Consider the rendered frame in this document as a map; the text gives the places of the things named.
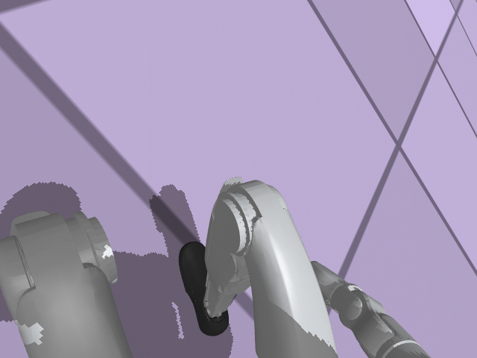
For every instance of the right robot foot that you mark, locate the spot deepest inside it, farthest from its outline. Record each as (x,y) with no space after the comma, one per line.
(193,272)

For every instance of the right robot arm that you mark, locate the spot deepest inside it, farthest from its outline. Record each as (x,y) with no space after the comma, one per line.
(379,335)

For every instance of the right robot hand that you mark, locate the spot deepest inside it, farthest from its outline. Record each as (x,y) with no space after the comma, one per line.
(328,281)

